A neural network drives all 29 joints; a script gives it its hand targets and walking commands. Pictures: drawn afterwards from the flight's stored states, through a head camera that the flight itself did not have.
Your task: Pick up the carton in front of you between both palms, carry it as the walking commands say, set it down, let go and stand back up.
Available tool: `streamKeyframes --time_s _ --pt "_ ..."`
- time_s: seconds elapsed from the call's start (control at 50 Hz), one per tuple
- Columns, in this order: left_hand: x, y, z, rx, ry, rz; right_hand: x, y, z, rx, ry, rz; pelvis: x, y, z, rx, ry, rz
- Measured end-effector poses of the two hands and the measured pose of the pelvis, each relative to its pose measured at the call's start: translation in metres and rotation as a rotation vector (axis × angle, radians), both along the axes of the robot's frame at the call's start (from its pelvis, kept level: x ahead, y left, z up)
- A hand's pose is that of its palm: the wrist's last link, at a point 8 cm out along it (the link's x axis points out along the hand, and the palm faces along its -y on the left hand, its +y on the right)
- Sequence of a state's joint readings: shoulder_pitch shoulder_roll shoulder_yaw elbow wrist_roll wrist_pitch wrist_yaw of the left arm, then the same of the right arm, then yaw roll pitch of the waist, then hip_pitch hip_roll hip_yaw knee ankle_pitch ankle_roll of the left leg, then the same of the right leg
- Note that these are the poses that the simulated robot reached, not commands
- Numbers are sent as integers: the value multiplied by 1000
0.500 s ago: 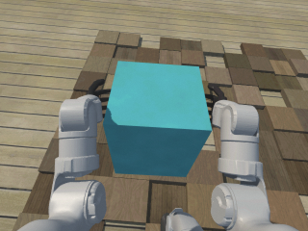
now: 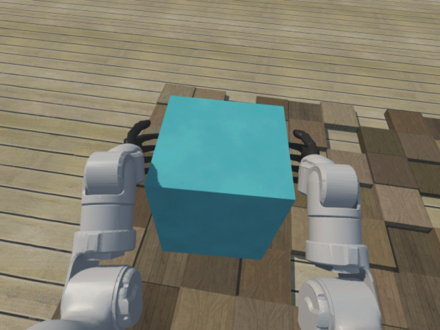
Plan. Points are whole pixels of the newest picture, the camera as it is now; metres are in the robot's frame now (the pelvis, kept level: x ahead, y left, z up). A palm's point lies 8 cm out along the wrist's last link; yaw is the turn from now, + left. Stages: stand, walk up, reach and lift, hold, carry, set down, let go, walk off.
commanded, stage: carry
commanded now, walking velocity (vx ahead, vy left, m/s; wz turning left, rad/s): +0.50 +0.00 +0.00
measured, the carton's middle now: (218, 183) +0.38 +0.01 +0.04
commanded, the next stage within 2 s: none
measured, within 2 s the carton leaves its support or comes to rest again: neither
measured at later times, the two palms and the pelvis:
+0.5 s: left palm (176, 41) +0.68 +0.12 +0.18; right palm (304, 42) +0.70 -0.18 +0.17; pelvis +0.31 -0.05 +0.02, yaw +0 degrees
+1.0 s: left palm (200, 21) +0.95 +0.09 +0.11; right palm (296, 30) +0.91 -0.21 +0.11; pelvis +0.62 -0.03 +0.03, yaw -3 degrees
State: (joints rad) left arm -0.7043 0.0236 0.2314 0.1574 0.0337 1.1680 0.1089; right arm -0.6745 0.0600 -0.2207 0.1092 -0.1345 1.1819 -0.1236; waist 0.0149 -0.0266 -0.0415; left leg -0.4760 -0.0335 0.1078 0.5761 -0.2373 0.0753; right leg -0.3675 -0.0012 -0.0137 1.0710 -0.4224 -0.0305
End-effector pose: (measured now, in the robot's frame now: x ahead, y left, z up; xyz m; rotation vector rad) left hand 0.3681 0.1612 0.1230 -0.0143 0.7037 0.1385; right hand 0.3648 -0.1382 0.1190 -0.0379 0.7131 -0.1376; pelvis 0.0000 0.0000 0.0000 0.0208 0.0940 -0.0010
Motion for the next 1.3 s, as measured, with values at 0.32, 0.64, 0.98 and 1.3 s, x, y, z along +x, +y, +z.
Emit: streamKeyframes --time_s 0.32,0.64,0.98,1.3 --pt "223 -63 33 13 -106 -59 210 -63 36 36 -106 -70 206 -24 1 -18 -10 -5" --pt "394 -25 72 3 -64 110 427 -24 73 86 -61 48 392 -46 30 3 15 -1" --pt "573 -66 -13 -78 100 -27 542 -65 -7 93 88 -202 612 -29 31 -42 11 -46" --pt "708 -106 -8 -9 24 0 709 -104 -7 93 21 -56 810 -90 31 -33 0 4"
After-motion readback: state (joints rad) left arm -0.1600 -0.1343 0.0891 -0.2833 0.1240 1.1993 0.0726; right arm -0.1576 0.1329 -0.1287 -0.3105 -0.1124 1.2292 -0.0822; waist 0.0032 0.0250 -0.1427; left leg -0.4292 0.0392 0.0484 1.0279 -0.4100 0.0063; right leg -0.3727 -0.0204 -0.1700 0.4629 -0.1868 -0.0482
